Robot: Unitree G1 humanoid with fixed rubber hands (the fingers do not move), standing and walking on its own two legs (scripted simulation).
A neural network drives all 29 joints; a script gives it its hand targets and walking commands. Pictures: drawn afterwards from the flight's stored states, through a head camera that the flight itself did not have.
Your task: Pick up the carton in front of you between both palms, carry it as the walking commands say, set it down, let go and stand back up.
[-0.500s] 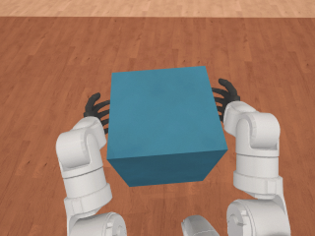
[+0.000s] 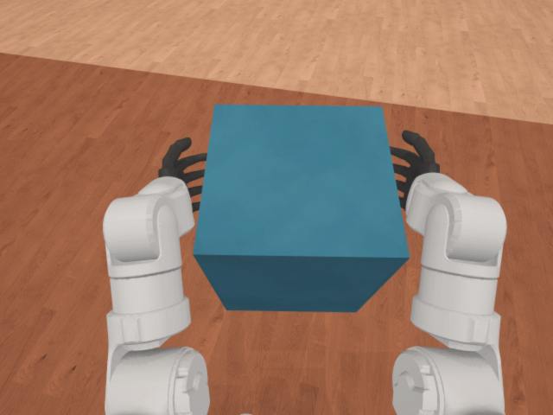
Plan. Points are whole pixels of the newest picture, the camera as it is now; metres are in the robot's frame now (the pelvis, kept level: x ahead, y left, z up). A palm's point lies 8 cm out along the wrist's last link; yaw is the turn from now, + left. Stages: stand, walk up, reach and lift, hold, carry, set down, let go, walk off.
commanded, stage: carry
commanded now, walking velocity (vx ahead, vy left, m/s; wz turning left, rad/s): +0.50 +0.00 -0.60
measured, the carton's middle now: (294, 221) +0.37 +0.03 +0.09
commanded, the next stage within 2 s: none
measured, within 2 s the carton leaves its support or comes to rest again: neither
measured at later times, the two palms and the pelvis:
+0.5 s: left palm (302, 74) +0.70 +0.02 +0.15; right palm (469, 93) +0.62 -0.27 +0.16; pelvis +0.32 -0.03 +0.00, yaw -17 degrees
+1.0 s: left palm out of the picture +1.02 -0.10 +0.21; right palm (491, 2) +0.90 -0.38 +0.21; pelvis +0.64 -0.09 +0.06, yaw -18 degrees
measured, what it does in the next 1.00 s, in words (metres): climbs, turning right: left foot, then right foot 0.04 m higher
